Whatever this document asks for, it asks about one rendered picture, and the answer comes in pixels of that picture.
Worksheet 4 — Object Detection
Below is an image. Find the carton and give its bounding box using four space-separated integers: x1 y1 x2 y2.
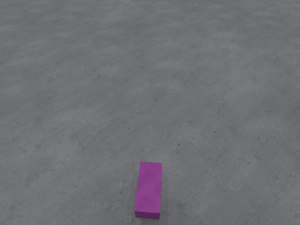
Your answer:
134 161 162 219

